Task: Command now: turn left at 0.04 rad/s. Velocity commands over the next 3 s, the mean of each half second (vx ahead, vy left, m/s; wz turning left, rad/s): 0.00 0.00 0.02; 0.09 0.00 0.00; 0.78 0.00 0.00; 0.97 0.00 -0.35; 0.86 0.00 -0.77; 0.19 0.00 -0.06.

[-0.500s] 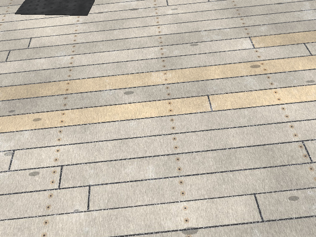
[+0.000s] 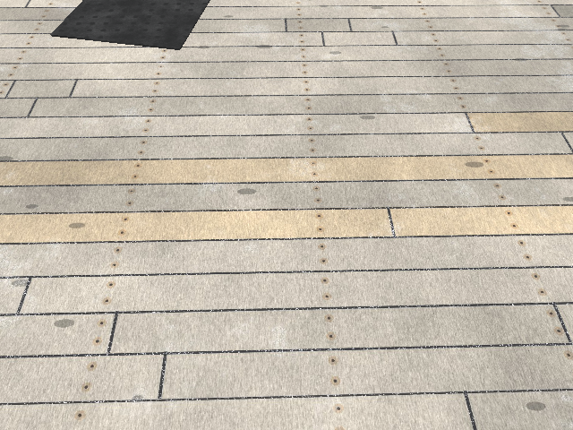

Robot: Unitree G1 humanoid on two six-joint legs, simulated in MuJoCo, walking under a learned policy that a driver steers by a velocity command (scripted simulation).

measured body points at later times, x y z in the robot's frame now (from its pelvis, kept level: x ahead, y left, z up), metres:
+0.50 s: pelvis +0.01 +0.00 +0.00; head +0.01 +0.00 +0.45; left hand +0.07 +0.27 -0.14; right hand +0.08 -0.25 -0.13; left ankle -0.03 +0.11 -0.73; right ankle +0.02 -0.15 -0.73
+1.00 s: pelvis +0.03 -0.01 +0.01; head +0.02 -0.02 +0.46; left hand +0.07 +0.25 -0.13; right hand +0.02 -0.27 -0.14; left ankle -0.02 +0.11 -0.73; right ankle +0.01 -0.14 -0.69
